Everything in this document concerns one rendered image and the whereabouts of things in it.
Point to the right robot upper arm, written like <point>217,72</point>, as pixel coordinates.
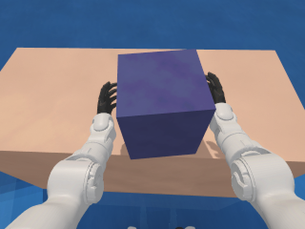
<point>267,183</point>

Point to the carton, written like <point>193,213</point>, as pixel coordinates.
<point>164,105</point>

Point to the robot right hand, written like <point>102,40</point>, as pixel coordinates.
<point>215,88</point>

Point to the left robot upper arm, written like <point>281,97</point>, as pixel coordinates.
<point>74,185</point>

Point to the pedestal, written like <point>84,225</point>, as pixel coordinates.
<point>49,97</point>

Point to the robot left hand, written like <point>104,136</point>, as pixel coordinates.
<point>104,104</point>

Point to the robot right forearm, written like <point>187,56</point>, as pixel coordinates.
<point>231,139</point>

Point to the robot left forearm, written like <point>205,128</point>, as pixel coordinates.
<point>99,145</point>

